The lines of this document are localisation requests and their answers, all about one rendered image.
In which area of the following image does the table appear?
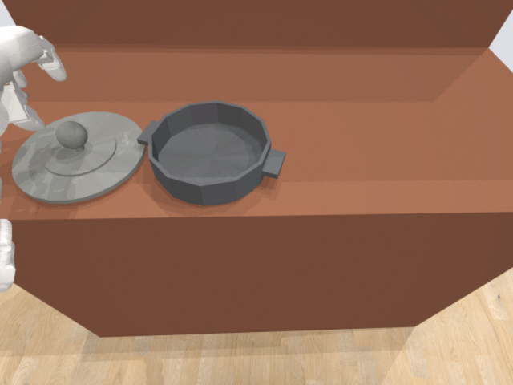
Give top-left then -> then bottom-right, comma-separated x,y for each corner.
0,0 -> 513,338

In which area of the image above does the lid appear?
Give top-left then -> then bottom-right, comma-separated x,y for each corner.
12,111 -> 146,204

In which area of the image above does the robot left hand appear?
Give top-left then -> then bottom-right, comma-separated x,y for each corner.
0,26 -> 67,132

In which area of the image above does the pot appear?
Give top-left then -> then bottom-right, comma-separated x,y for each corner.
137,100 -> 286,206

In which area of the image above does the knob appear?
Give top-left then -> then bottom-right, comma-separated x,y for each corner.
55,121 -> 87,149

